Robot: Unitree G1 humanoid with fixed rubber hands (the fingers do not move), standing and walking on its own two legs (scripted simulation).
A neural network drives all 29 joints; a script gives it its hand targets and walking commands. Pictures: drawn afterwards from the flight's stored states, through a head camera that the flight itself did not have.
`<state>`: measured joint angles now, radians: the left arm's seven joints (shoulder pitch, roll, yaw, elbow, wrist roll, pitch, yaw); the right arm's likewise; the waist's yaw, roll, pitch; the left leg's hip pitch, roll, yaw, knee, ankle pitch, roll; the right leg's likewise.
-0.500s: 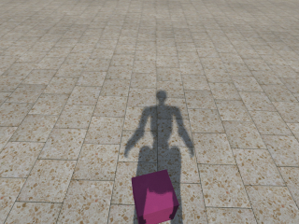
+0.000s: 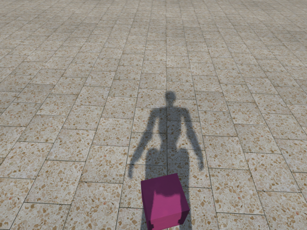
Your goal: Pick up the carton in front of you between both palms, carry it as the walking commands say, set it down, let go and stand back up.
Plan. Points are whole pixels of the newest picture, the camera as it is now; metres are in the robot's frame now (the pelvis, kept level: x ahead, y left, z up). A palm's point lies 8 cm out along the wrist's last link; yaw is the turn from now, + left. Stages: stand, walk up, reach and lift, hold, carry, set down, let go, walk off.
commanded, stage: stand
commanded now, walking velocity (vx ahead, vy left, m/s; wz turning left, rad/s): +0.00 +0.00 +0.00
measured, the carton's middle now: (162, 203) +0.43 -0.04 -0.64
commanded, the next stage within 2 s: none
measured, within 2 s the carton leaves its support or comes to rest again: neither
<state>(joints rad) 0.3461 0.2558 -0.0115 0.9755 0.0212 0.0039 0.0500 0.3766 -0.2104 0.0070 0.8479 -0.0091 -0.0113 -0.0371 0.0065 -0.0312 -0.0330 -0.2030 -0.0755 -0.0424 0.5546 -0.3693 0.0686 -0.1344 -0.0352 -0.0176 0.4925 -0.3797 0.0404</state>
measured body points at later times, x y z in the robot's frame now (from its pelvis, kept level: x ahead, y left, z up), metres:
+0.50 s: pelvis -0.02 +0.00 +0.00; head -0.02 +0.02 +0.45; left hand -0.07 +0.23 -0.16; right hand -0.05 -0.22 -0.14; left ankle -0.05 +0.08 -0.73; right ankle -0.08 -0.14 -0.73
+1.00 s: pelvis -0.04 +0.00 +0.01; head -0.04 +0.01 +0.46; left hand -0.10 +0.21 -0.16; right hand -0.07 -0.22 -0.15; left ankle -0.05 +0.08 -0.73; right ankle -0.08 -0.14 -0.73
